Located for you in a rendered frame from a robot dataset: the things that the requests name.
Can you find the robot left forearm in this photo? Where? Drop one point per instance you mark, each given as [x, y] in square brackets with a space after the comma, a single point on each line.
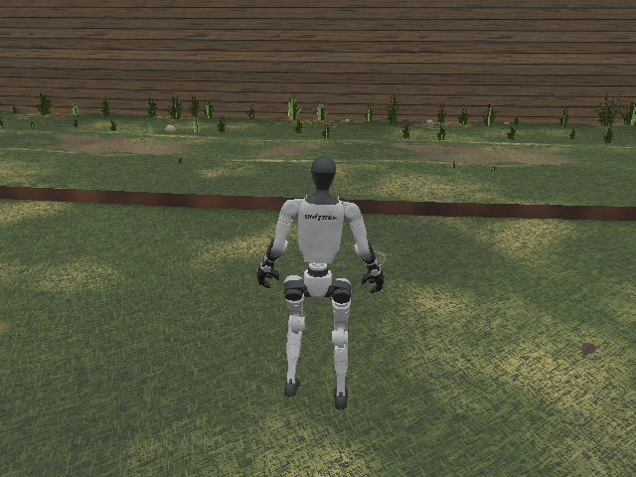
[270, 258]

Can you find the robot left upper arm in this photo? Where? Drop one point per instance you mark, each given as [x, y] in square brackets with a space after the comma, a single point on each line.
[290, 208]

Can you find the robot right upper arm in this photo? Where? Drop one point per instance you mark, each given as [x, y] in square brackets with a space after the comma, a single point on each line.
[352, 212]

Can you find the left robot shin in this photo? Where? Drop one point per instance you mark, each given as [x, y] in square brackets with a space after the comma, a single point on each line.
[293, 347]

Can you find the left robot hand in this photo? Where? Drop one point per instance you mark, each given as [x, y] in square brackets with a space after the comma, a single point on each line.
[261, 276]

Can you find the robot right thigh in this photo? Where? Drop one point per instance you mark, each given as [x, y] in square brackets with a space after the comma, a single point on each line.
[341, 301]

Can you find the right robot hand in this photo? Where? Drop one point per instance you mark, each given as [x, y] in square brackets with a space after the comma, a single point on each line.
[379, 280]

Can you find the robot right forearm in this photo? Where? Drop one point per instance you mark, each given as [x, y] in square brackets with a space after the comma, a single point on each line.
[371, 262]

